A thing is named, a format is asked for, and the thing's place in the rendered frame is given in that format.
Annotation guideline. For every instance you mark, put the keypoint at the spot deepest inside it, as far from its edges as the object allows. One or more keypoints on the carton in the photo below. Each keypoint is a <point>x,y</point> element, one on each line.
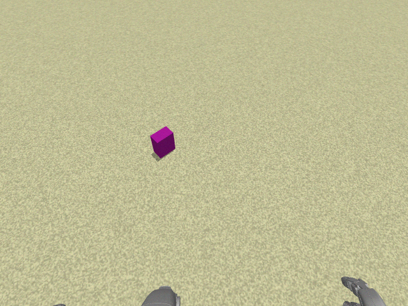
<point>163,142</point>

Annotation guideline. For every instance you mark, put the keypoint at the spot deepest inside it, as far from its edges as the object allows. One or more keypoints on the right robot hand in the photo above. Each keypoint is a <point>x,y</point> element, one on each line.
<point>367,296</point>

